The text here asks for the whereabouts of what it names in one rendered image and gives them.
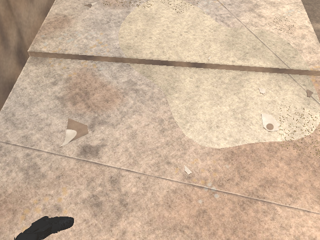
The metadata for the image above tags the robot left hand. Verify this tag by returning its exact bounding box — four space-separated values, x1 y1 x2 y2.
14 216 74 240

